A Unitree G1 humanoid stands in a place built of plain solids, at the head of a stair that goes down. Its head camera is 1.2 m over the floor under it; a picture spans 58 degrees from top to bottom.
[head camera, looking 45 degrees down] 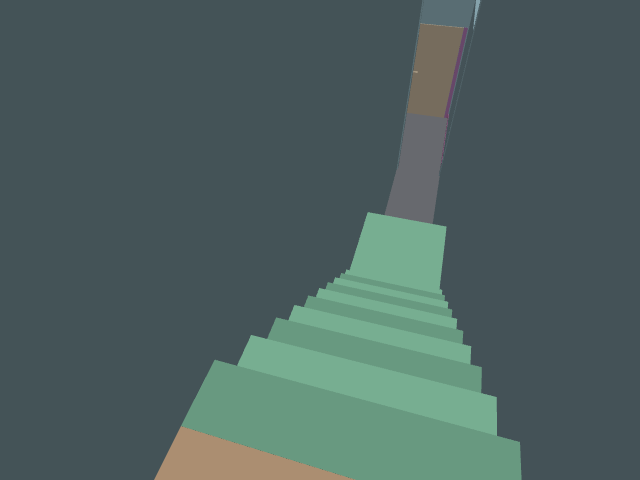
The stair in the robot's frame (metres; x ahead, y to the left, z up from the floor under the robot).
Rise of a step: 0.21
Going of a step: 0.23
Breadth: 0.99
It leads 16 degrees to the right of straight ahead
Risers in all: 10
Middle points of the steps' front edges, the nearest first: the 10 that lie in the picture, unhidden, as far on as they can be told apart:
0.56 -0.11 0.00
0.78 -0.17 -0.21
1.01 -0.23 -0.42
1.23 -0.30 -0.63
1.46 -0.36 -0.84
1.68 -0.42 -1.05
1.90 -0.49 -1.26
2.13 -0.55 -1.47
2.35 -0.61 -1.68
2.58 -0.68 -1.89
